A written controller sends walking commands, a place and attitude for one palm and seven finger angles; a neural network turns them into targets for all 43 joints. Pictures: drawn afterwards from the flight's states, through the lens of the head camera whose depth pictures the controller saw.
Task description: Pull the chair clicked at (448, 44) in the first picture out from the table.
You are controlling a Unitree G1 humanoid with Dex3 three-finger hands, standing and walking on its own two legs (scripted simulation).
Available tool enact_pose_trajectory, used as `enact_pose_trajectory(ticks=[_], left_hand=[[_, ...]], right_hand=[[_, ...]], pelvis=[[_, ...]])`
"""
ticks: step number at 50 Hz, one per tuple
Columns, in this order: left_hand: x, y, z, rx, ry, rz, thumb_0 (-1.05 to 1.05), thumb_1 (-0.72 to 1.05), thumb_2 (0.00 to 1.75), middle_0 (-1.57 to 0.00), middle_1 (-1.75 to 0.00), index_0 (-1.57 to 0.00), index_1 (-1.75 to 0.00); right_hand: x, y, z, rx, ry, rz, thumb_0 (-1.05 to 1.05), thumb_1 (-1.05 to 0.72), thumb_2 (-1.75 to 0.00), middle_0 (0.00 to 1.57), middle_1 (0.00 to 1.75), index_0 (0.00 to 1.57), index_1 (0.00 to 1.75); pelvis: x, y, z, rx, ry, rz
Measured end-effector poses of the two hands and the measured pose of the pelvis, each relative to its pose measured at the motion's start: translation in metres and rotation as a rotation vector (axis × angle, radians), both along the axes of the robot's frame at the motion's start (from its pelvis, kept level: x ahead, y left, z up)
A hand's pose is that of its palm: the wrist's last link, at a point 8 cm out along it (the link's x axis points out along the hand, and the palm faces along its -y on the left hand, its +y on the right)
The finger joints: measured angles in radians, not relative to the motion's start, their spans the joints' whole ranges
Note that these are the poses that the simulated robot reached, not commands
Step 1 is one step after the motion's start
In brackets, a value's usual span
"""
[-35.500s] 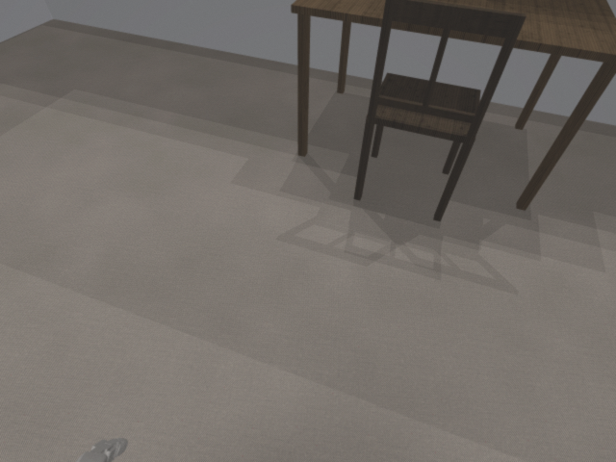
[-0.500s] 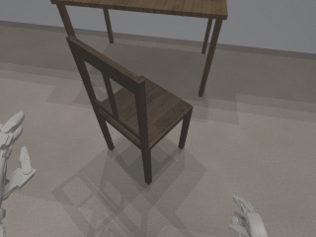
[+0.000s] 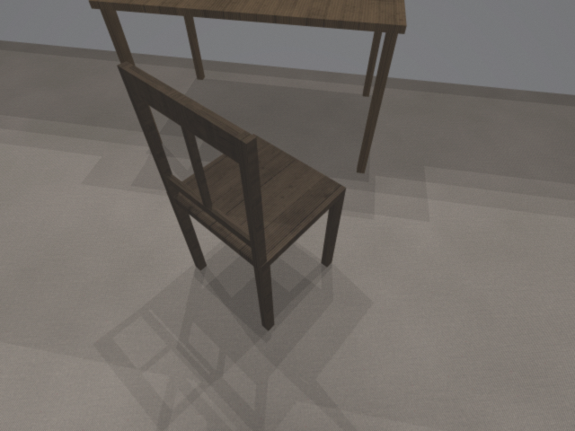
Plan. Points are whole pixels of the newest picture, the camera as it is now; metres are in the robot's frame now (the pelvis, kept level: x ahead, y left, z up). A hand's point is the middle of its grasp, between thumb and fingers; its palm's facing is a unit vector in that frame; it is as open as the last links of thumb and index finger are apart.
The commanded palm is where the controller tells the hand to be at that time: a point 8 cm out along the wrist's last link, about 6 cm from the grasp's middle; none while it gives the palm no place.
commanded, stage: let the arm hang, fingers relaxed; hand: left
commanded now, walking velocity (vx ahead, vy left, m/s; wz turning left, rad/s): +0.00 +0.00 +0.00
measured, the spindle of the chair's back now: (198, 169) +0.68 +0.25 -0.11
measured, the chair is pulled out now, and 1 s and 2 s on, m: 0.59 0.59 0.59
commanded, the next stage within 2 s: look to check the result in 0.56 s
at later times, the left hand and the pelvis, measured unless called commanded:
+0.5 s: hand out of the picture +0.00 +0.15 -0.17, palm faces +0.01 -0.98 -0.18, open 7.3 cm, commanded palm none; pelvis +0.01 -0.01 +0.00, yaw -1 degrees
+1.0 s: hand out of the picture +0.01 +0.15 -0.17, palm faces +0.02 -0.98 -0.19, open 7.4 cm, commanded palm none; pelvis +0.02 -0.01 +0.00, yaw -1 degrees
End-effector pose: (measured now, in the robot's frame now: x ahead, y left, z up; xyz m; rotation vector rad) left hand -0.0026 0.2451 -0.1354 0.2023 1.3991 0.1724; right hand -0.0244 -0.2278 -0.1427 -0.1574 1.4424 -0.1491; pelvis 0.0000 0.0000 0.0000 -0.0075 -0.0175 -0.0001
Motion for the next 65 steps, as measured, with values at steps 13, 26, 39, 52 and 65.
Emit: enact_pose_trajectory(ticks=[13,26,39,52,65], left_hand=[[-0.003,-0.023,0.000,-0.023,0.016,0.009,0.01,0.91,0.90,-0.20,-0.30,-0.19,-0.30],[0.003,-0.042,-0.007,-0.062,0.023,0.020,0.01,0.92,0.90,-0.20,-0.30,-0.20,-0.30],[0.007,-0.045,-0.006,-0.059,0.031,0.025,0.01,0.91,0.90,-0.20,-0.30,-0.19,-0.30],[0.014,-0.045,-0.005,-0.053,0.030,0.026,0.01,0.91,0.90,-0.20,-0.30,-0.19,-0.30],[0.017,-0.045,-0.006,-0.056,0.029,0.029,0.01,0.91,0.90,-0.20,-0.30,-0.19,-0.30]], right_hand=[[-0.004,0.024,-0.011,0.074,0.001,-0.026,0.00,-0.91,-0.90,0.20,0.30,0.20,0.30],[0.003,0.017,-0.007,0.050,0.006,-0.038,0.00,-0.91,-0.90,0.20,0.30,0.19,0.30],[0.008,0.013,-0.007,0.048,0.017,-0.040,0.00,-0.91,-0.90,0.20,0.30,0.19,0.30],[0.012,0.013,-0.008,0.054,0.027,-0.041,0.00,-0.91,-0.90,0.20,0.30,0.19,0.30],[0.017,0.011,-0.006,0.045,0.026,-0.039,0.00,-0.91,-0.90,0.20,0.30,0.19,0.30]], pelvis=[[0.002,-0.003,0.001,0.010,-0.003,-0.012],[0.011,-0.009,0.001,0.009,0.000,-0.012],[0.018,-0.012,0.001,0.010,0.001,-0.011],[0.023,-0.014,0.001,0.010,0.004,-0.008],[0.027,-0.014,0.001,0.010,0.003,-0.007]])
